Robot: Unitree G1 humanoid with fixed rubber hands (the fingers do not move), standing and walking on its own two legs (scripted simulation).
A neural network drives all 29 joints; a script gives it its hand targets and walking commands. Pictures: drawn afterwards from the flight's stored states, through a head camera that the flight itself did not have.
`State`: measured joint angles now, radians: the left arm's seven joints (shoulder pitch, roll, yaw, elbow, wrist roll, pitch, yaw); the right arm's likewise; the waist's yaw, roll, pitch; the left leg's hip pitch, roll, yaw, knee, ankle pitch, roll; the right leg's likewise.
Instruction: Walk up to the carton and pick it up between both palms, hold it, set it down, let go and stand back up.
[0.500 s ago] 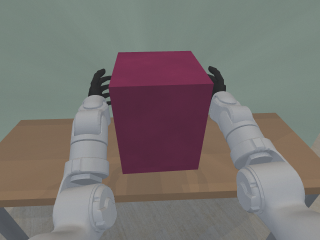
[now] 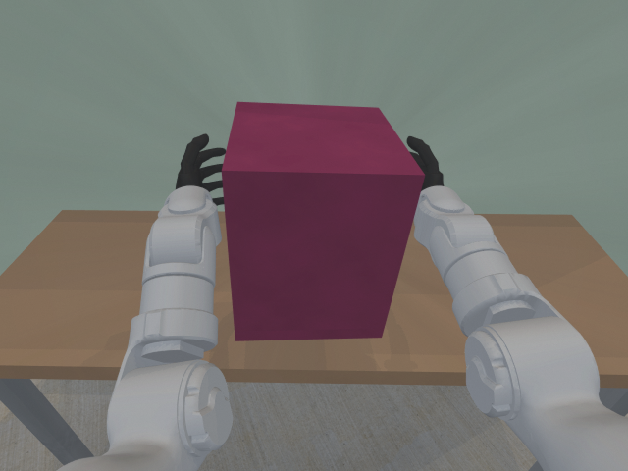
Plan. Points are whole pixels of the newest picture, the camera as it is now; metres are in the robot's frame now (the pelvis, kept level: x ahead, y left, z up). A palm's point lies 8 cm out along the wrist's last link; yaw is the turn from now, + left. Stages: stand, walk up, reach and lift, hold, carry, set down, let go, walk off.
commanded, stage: set down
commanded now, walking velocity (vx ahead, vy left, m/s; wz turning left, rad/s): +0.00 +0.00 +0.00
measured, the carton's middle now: (309, 219) +0.43 +0.03 +0.17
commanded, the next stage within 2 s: none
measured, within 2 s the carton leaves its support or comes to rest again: neither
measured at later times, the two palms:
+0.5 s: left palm (204, 215) +0.38 +0.16 +0.20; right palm (430, 202) +0.42 -0.13 +0.20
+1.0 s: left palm (211, 230) +0.40 +0.16 +0.17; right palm (419, 212) +0.45 -0.12 +0.16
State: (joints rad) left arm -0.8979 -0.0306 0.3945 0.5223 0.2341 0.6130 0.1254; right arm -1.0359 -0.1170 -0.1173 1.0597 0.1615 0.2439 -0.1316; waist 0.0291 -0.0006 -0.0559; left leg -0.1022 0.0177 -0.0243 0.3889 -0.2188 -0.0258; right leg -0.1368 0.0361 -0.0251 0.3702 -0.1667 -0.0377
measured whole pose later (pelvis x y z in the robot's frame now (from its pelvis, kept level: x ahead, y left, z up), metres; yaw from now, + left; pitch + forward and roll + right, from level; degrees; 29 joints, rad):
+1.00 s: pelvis +0.01 +0.00 +0.00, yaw +0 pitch +1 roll +0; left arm -0.81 -0.14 0.39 0.52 0.23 0.49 0.21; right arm -1.02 -0.17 -0.17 1.17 0.07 0.12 -0.02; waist 0.08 0.01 -0.06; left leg -0.18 0.02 -0.02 0.39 -0.22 -0.03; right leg -0.21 0.04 -0.03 0.37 -0.17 -0.04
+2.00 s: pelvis +0.01 -0.01 +0.00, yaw +0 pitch +6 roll +0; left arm -0.73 -0.17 0.39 0.52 0.23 0.33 0.22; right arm -1.02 -0.15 -0.23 1.18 -0.05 0.01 0.02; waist 0.13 0.05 -0.06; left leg -0.28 0.03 -0.02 0.39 -0.21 -0.04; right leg -0.31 0.04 -0.03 0.37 -0.16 -0.05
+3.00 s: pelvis +0.01 -0.01 +0.00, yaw +0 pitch +6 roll +0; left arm -0.70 -0.18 0.42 0.55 0.23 0.21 0.18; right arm -0.99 -0.11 -0.42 1.18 -0.23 -0.08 0.09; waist 0.13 0.05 -0.06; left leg -0.28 0.03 -0.02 0.39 -0.21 -0.03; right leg -0.31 0.04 -0.03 0.37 -0.16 -0.05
